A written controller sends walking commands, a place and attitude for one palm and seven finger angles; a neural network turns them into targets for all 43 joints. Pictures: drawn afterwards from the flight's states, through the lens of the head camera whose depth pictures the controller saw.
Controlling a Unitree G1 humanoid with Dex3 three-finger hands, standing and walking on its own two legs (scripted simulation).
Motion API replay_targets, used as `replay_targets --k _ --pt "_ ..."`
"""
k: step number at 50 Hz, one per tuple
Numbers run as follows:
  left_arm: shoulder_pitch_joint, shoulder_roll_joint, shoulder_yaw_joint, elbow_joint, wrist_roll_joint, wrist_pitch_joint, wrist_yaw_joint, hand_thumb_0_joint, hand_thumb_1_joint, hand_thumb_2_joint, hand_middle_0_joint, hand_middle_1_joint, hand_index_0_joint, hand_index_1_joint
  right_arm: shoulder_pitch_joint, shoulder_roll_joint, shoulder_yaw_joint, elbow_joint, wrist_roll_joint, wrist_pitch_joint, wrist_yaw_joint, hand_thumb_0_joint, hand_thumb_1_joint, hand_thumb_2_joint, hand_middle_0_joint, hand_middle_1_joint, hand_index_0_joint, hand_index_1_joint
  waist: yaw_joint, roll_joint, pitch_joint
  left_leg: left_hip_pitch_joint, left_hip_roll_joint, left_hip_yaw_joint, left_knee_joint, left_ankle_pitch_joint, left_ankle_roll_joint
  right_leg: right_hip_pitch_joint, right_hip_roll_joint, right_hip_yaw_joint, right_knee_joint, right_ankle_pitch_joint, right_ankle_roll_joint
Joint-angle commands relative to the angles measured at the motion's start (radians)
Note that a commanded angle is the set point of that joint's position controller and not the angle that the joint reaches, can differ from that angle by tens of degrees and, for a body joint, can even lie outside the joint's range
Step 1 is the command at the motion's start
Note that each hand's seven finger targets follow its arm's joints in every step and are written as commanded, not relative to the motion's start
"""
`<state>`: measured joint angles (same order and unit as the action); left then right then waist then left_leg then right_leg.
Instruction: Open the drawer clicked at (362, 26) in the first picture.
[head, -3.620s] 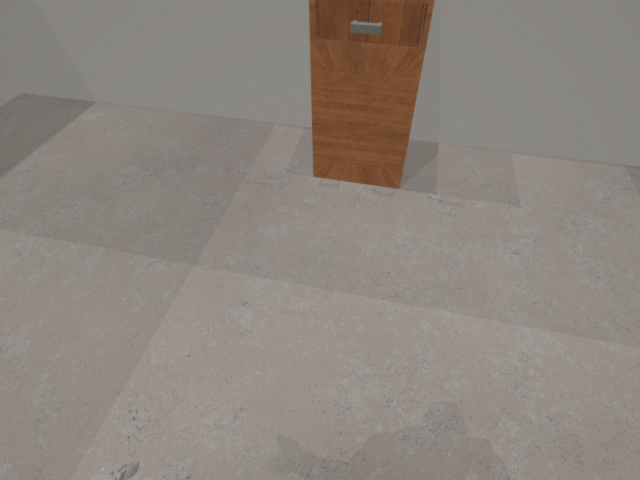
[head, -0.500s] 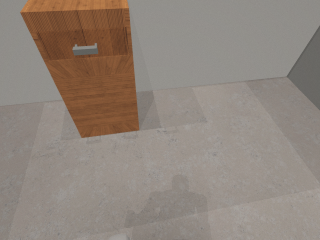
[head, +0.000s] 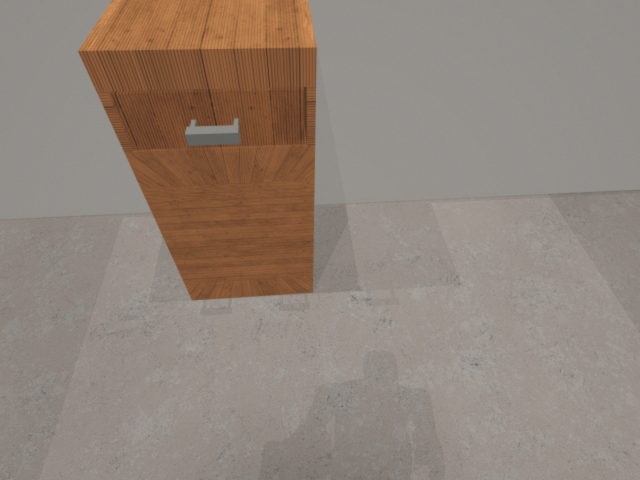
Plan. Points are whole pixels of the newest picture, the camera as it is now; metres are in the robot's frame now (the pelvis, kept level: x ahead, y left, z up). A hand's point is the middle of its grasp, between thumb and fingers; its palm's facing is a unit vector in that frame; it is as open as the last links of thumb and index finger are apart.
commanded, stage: turn to face it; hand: left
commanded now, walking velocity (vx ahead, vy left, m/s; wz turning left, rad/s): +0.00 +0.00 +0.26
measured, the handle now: (214, 129) +0.77 +0.28 -0.02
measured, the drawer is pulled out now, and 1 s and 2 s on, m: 0.00 0.00 0.00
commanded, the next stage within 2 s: take the last steps up to it in 0.12 s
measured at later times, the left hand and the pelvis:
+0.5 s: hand out of the picture +0.00 +0.16 -0.18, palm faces +0.24 -0.96 -0.17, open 7.3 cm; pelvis +0.05 -0.01 +0.00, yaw +9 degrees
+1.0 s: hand (229, 436) +0.20 +0.15 -0.16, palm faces +0.21 -0.95 -0.22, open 7.3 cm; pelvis +0.20 -0.03 +0.00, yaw +9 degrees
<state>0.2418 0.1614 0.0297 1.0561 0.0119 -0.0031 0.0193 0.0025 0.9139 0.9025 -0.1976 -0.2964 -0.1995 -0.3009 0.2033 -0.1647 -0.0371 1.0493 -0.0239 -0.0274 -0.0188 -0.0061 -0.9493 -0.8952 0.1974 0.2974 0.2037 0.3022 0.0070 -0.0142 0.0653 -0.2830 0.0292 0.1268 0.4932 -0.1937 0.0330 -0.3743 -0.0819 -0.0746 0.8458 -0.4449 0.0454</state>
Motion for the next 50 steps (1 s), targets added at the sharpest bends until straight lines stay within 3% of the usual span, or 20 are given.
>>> replay_targets --k 1,3,4,5,6,9,12,18,22,24,25,29,33,37,40,41,42,43,47,50 --pt "0.112 0.021 0.009 -0.02 0.006 0.001 0.008 0.0 0.9 0.9 -0.2 -0.3 -0.2 -0.3 0.021 -0.149 -0.031 -0.043 0.006 0.008 -0.005 0.0 -0.9 -0.9 0.2 0.3 0.2 0.3 0.012 0.122 -0.109 0.016 0.231 -0.216 -0.162 0.204 0.113 0.116 0.021 -0.019 -0.169 0.128 0.009" --pt "0.143 0.041 0.015 -0.009 0.006 -0.003 0.013 0.0 0.9 0.9 -0.2 -0.3 -0.2 -0.3 0.005 -0.135 -0.031 -0.042 0.011 0.019 -0.003 0.0 -0.9 -0.9 0.2 0.3 0.2 0.3 0.035 0.108 -0.091 -0.045 0.191 -0.202 -0.098 0.096 0.068 0.214 0.014 -0.012 -0.342 0.237 0.009" --pt "0.149 0.088 0.021 -0.012 0.012 -0.011 0.017 0.0 0.9 0.9 -0.2 -0.3 -0.2 -0.3 0.006 -0.107 -0.028 -0.044 0.017 0.023 0.003 0.0 -0.9 -0.9 0.2 0.3 0.2 0.3 0.04 0.001 -0.075 -0.111 0.125 -0.154 -0.015 -0.008 0.018 0.256 -0.052 0.076 -0.452 0.249 -0.005" --pt "0.13 0.157 0.029 -0.021 0.018 -0.018 0.02 0.0 0.9 0.9 -0.2 -0.3 -0.2 -0.3 0.012 -0.05 -0.016 -0.06 0.022 0.03 0.009 0.0 -0.9 -0.9 0.2 0.3 0.2 0.3 0.026 -0.2 -0.052 -0.182 0.02 -0.05 0.107 -0.175 -0.046 0.248 -0.228 0.258 -0.553 0.259 -0.068" --pt "0.117 0.213 0.037 -0.041 0.015 -0.013 0.018 0.0 0.9 0.9 -0.2 -0.3 -0.2 -0.3 -0.002 -0.056 -0.022 -0.076 0.016 0.043 0.011 0.0 -0.9 -0.9 0.2 0.3 0.2 0.3 0.033 -0.276 -0.038 -0.16 0.005 -0.048 0.249 -0.329 -0.058 0.155 -0.343 0.332 -0.631 0.246 -0.153" --pt "0.024 0.152 0.033 -0.067 0.015 -0.008 0.025 0.0 0.9 0.9 -0.2 -0.3 -0.2 -0.3 0.023 -0.068 -0.032 -0.041 0.009 0.064 0.014 0.0 -0.9 -0.9 0.2 0.3 0.2 0.3 -0.004 -0.189 0.049 -0.172 0.038 -0.101 0.5 -0.272 -0.052 0.063 -0.28 0.233 -0.63 0.278 -0.181" --pt "0.05 0.138 0.031 -0.059 0.016 -0.02 0.022 0.0 0.9 0.9 -0.2 -0.3 -0.2 -0.3 0.056 -0.041 -0.024 -0.025 0.01 0.059 0.015 0.0 -0.9 -0.9 0.2 0.3 0.2 0.3 0.0 -0.118 -0.021 -0.174 0.033 -0.084 0.462 -0.244 -0.071 0.204 -0.232 0.094 -0.547 0.526 -0.167" --pt "0.148 0.166 0.044 -0.011 0.022 -0.033 0.007 0.0 0.9 0.9 -0.2 -0.3 -0.2 -0.3 0.0 -0.034 -0.019 -0.057 0.005 0.028 0.028 0.0 -0.9 -0.9 0.2 0.3 0.2 0.3 0.05 -0.157 -0.047 -0.135 0.03 -0.03 0.218 -0.256 -0.052 0.288 -0.248 0.13 -0.589 0.225 -0.192" --pt "0.097 0.138 0.038 -0.001 0.004 -0.03 -0.003 0.0 0.9 0.9 -0.2 -0.3 -0.2 -0.3 0.132 -0.043 -0.013 -0.002 0.005 0.002 0.02 0.0 -0.9 -0.9 0.2 0.3 0.2 0.3 -0.019 -0.068 -0.065 0.179 0.016 0.006 -0.094 -0.086 -0.037 0.125 -0.157 0.028 -0.484 0.08 -0.119" --pt "0.059 0.049 0.018 -0.04 0.0 -0.027 -0.016 0.0 0.9 0.9 -0.2 -0.3 -0.2 -0.3 0.251 -0.169 -0.042 0.029 -0.003 -0.005 0.006 0.0 -0.9 -0.9 0.2 0.3 0.2 0.3 -0.07 0.268 -0.059 0.365 0.297 -0.369 -0.232 -0.154 0.078 -0.162 -0.007 -0.116 -0.159 -0.012 -0.03" --pt "-0.028 0.05 0.015 -0.074 0.012 -0.029 -0.016 0.0 0.9 0.9 -0.2 -0.3 -0.2 -0.3 0.302 -0.196 -0.048 0.04 -0.008 0.002 0.0 0.0 -0.9 -0.9 0.2 0.3 0.2 0.3 -0.107 0.27 0.032 0.325 0.385 -0.477 -0.309 -0.154 0.16 -0.273 0.019 -0.083 0.018 -0.121 -0.034" --pt "-0.034 0.069 0.028 -0.049 0.018 -0.025 -0.034 0.0 0.9 0.9 -0.2 -0.3 -0.2 -0.3 0.186 -0.109 -0.019 0.021 -0.001 -0.018 -0.01 0.0 -0.9 -0.9 0.2 0.3 0.2 0.3 -0.048 0.185 0.116 0.182 0.308 -0.311 -0.33 -0.077 0.14 -0.271 -0.06 0.028 0.177 0.042 -0.039" --pt "-0.006 0.033 0.019 -0.037 0.011 -0.018 -0.041 0.0 0.9 0.9 -0.2 -0.3 -0.2 -0.3 0.18 -0.128 -0.025 0.023 -0.002 -0.03 -0.011 0.0 -0.9 -0.9 0.2 0.3 0.2 0.3 -0.023 0.149 0.055 0.187 0.242 -0.17 -0.296 0.093 0.127 -0.157 -0.04 -0.02 0.009 0.114 -0.021" --pt "-0.027 0.03 0.026 -0.052 0.01 -0.022 -0.041 0.0 0.9 0.9 -0.2 -0.3 -0.2 -0.3 0.183 -0.137 -0.035 0.038 -0.004 -0.025 -0.008 0.0 -0.9 -0.9 0.2 0.3 0.2 0.3 -0.021 0.142 0.056 0.156 0.247 -0.144 -0.245 0.081 0.115 -0.049 -0.011 -0.059 -0.16 0.16 -0.025" --pt "0.122 0.064 0.042 -0.001 0.014 -0.037 -0.037 0.0 0.9 0.9 -0.2 -0.3 -0.2 -0.3 0.173 -0.119 -0.033 0.047 0.0 -0.02 -0.005 0.0 -0.9 -0.9 0.2 0.3 0.2 0.3 0.053 0.052 0.003 0.054 0.182 -0.08 -0.043 0.059 0.06 0.224 0.036 -0.081 -0.317 0.261 -0.043" --pt "0.245 0.124 0.055 0.035 0.021 -0.049 -0.031 0.0 0.9 0.9 -0.2 -0.3 -0.2 -0.3 0.17 -0.094 -0.029 0.041 0.009 -0.024 0.001 0.0 -0.9 -0.9 0.2 0.3 0.2 0.3 0.108 -0.067 -0.063 -0.042 0.11 -0.01 0.173 0.004 0.024 0.385 -0.057 0.046 -0.376 0.21 -0.077" --pt "0.346 0.231 0.077 0.06 0.022 -0.059 -0.018 0.0 0.9 0.9 -0.2 -0.3 -0.2 -0.3 0.197 -0.025 -0.017 0.014 0.016 -0.029 0.01 0.0 -0.9 -0.9 0.2 0.3 0.2 0.3 0.122 -0.345 -0.141 -0.239 -0.007 0.044 0.472 -0.312 -0.013 0.536 -0.303 0.412 -0.525 0.225 -0.174" --pt "0.367 0.251 0.073 0.06 0.004 -0.055 -0.012 0.0 0.9 0.9 -0.2 -0.3 -0.2 -0.3 0.147 -0.059 -0.019 -0.015 0.016 -0.021 0.008 0.0 -0.9 -0.9 0.2 0.3 0.2 0.3 0.127 -0.283 -0.146 -0.29 0.006 -0.06 0.662 -0.423 -0.004 0.504 -0.367 0.523 -0.609 0.224 -0.229" --pt "0.11 0.121 0.041 -0.007 0.01 -0.059 0.006 0.0 0.9 0.9 -0.2 -0.3 -0.2 -0.3 0.091 -0.039 -0.023 0.003 0.005 -0.006 0.016 0.0 -0.9 -0.9 0.2 0.3 0.2 0.3 0.024 -0.063 0.005 -0.254 0.113 -0.124 0.699 -0.181 -0.014 0.18 -0.28 0.267 -0.637 0.221 -0.206" --pt "0.092 0.094 0.026 -0.006 0.016 -0.065 0.006 0.0 0.9 0.9 -0.2 -0.3 -0.2 -0.3 0.139 0.001 -0.016 0.022 0.002 0.014 0.023 0.0 -0.9 -0.9 0.2 0.3 0.2 0.3 -0.018 -0.075 0.011 -0.165 0.097 -0.07 0.541 -0.129 -0.037 0.1 -0.214 0.099 -0.65 0.346 -0.181"
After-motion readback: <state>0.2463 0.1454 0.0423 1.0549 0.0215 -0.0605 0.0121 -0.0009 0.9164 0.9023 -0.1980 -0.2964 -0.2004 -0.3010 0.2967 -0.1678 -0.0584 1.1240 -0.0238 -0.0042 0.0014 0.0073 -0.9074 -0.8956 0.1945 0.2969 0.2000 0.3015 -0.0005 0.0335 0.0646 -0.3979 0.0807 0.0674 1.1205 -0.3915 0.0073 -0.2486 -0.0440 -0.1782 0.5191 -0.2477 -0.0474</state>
